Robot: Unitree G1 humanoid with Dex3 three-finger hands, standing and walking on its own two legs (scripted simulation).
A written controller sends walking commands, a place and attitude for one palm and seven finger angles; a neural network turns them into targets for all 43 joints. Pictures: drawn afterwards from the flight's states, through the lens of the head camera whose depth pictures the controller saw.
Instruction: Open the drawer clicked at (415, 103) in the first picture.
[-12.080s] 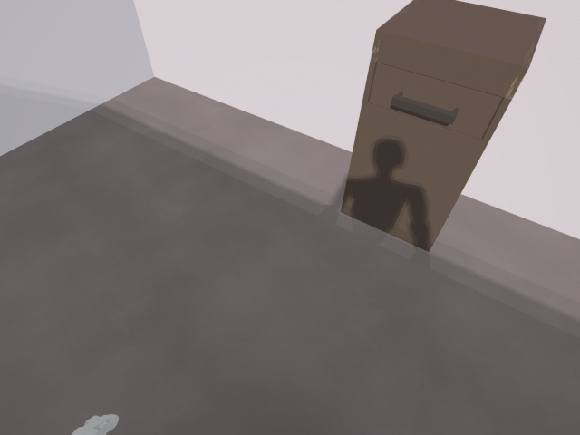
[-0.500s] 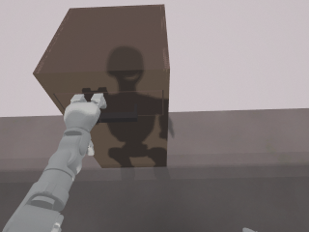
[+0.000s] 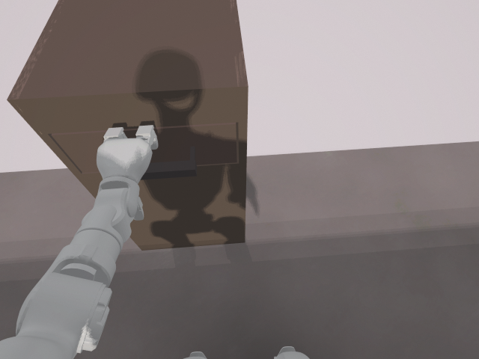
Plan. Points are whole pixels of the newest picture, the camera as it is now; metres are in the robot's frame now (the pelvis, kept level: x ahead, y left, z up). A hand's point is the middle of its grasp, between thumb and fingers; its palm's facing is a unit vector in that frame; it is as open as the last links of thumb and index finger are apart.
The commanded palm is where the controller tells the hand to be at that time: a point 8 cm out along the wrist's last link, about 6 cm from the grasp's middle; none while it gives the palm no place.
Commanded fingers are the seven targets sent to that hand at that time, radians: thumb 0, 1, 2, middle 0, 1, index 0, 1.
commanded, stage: move the hooked fingers above the handle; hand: left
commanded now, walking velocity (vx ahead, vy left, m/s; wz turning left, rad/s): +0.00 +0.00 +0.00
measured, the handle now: (152, 162) +0.53 +0.19 -0.07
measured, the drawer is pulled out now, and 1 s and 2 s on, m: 0.00 0.00 0.00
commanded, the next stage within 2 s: none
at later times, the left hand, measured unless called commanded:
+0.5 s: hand (137, 173) +0.46 +0.20 -0.02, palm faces -0.09 -0.01 -1.00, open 13.8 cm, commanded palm +0.45 +0.19 +0.04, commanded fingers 0.00 -0.50 0.30 -0.30 -1.20 -0.30 -1.20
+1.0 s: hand (147, 175) +0.46 +0.18 -0.02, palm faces -0.13 -0.05 -0.99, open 13.8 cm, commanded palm +0.45 +0.18 +0.05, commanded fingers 0.00 -0.50 0.30 -0.30 -1.20 -0.30 -1.20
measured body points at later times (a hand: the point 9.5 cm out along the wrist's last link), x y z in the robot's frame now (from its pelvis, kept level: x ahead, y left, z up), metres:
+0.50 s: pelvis +0.00 +0.00 -0.01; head +0.10 -0.01 +0.43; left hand +0.46 +0.20 +0.04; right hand +0.00 -0.26 -0.14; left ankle -0.01 +0.11 -0.70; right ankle +0.00 -0.12 -0.70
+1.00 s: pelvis +0.00 +0.00 +0.00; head +0.10 -0.01 +0.44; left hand +0.46 +0.18 +0.04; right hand +0.03 -0.26 -0.14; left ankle -0.01 +0.11 -0.70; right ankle +0.00 -0.12 -0.70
